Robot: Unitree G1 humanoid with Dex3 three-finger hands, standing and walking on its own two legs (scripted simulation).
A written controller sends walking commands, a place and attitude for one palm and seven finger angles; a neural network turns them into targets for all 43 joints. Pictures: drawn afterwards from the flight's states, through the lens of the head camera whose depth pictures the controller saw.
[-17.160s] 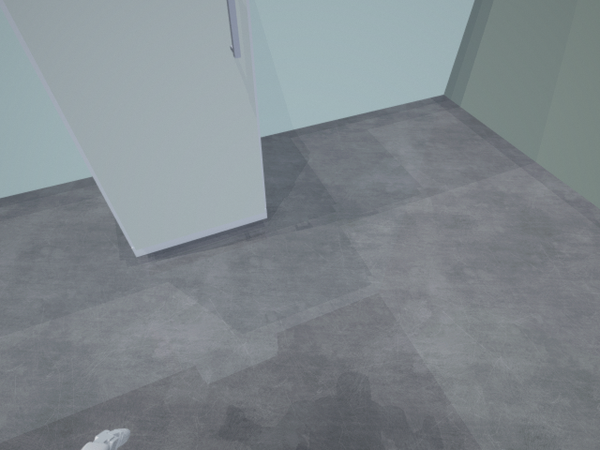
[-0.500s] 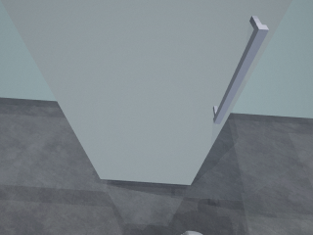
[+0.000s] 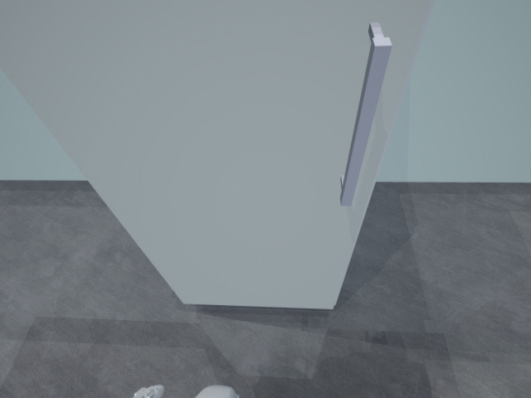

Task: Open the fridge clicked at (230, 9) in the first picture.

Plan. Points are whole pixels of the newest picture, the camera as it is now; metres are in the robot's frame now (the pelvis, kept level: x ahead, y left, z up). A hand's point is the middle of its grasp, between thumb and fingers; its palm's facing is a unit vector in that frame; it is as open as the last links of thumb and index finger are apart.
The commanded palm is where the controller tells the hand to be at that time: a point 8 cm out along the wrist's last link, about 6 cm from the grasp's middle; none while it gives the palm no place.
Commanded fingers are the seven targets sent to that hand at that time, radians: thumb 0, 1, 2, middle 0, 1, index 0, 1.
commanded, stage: come to a stop and stand still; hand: right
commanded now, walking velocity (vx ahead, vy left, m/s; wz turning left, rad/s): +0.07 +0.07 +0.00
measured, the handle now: (357, 132) +0.44 -0.11 +0.16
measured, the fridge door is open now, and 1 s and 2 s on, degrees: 0 0 0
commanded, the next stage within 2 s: look again from close up in 1.00 s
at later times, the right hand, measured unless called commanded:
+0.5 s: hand out of the picture -0.07 -0.13 -0.17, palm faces +0.06 +0.98 -0.18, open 7.4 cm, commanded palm none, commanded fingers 0.00 -0.90 -0.90 0.20 0.30 0.20 0.30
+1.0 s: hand out of the picture +0.00 -0.20 -0.19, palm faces +0.03 +0.98 -0.20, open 7.4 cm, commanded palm none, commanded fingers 0.00 -0.90 -0.90 0.20 0.30 0.20 0.30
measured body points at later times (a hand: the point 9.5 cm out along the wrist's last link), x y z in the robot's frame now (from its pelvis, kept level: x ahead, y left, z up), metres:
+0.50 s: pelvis -0.04 +0.03 +0.00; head -0.04 +0.04 +0.45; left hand -0.10 +0.26 -0.16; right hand -0.07 -0.18 -0.15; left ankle -0.09 +0.14 -0.74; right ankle -0.04 -0.10 -0.70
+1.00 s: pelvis -0.02 -0.02 -0.01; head +0.00 -0.03 +0.44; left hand +0.01 +0.22 -0.16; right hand +0.00 -0.25 -0.17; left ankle -0.09 +0.14 -0.74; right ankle -0.03 -0.12 -0.74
